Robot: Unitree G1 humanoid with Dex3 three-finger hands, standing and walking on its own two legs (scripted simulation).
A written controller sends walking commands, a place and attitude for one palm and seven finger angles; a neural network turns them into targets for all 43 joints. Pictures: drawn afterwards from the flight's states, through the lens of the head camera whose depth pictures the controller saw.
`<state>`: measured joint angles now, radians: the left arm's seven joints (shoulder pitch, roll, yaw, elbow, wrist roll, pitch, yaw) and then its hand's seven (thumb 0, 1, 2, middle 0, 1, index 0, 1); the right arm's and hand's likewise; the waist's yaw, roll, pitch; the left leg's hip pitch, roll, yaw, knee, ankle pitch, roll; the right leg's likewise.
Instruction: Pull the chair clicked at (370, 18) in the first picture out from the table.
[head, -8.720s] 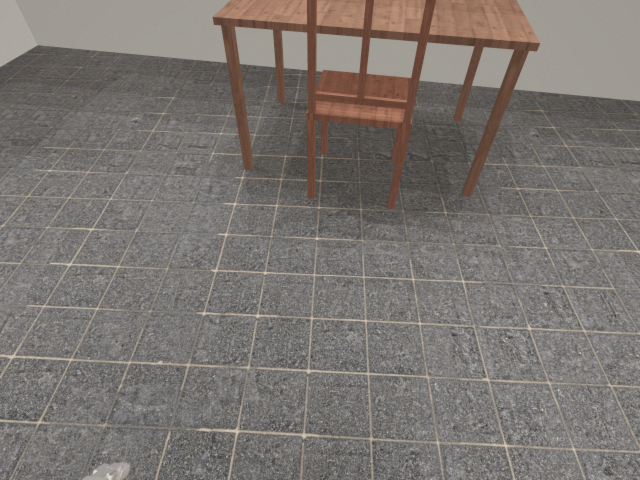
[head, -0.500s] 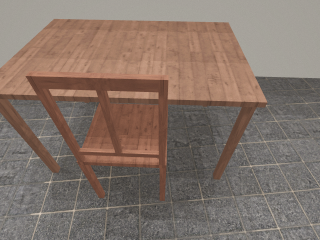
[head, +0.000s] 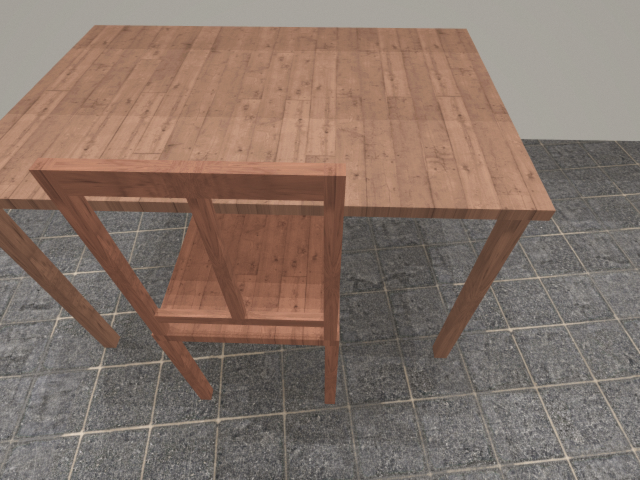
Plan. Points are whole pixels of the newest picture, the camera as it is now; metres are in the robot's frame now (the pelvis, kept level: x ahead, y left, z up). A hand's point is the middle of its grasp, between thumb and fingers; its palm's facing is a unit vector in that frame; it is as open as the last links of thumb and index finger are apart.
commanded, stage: come to a stop and stand still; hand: left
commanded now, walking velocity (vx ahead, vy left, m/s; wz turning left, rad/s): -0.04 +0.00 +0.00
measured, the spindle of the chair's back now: (222, 265) +0.45 +0.20 -0.07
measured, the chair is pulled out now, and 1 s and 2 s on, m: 0.00 0.00 0.00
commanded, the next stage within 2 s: look again from close up in 1.36 s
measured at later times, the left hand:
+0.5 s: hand out of the picture -0.05 +0.19 -0.17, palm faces -0.02 -0.98 -0.22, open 7.4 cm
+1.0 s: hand out of the picture -0.17 +0.18 -0.18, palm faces +0.06 -0.99 -0.15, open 7.4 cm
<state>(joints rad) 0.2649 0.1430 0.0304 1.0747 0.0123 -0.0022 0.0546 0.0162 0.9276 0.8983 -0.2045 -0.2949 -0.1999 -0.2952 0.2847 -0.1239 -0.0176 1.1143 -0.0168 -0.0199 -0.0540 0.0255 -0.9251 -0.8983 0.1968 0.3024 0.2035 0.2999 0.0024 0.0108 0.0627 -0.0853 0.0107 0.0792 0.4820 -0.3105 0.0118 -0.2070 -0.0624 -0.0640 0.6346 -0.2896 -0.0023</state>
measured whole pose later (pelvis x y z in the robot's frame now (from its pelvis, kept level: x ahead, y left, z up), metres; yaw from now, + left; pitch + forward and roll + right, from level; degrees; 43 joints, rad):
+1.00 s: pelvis -0.13 +0.03 -0.01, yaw +1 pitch -3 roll -1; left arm 0.39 0.10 0.00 1.09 0.02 0.02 0.03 0.01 0.91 0.90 -0.20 -0.29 -0.20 -0.29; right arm 0.29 -0.15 -0.02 1.09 -0.02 0.02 -0.01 0.01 -0.90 -0.90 0.20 0.30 0.20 0.30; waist -0.01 0.02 0.04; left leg -0.33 -0.04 0.05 0.54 -0.24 0.06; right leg -0.32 0.00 0.06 0.55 -0.31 0.00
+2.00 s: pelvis -0.12 +0.02 +0.00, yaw +1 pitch +0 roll +0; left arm 0.33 0.12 -0.01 1.09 0.02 -0.02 0.03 0.01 0.91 0.90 -0.20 -0.29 -0.20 -0.30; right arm 0.30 -0.13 0.01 1.11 -0.01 -0.01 -0.02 0.01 -0.90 -0.90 0.19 0.30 0.20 0.30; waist 0.00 -0.01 0.01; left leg -0.26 -0.03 0.03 0.44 -0.19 0.04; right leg -0.26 0.01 0.04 0.46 -0.22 0.00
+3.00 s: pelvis -0.05 +0.00 +0.00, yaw +1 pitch +0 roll +1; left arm 0.31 0.14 -0.02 1.11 0.01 -0.03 0.04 0.01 0.91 0.90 -0.20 -0.29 -0.20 -0.30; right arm 0.26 -0.15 0.02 1.16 -0.01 -0.02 -0.04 0.01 -0.91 -0.90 0.20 0.30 0.20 0.30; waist 0.00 -0.01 0.02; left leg -0.13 -0.02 0.03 0.39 -0.26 0.01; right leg -0.13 0.03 0.04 0.42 -0.29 -0.02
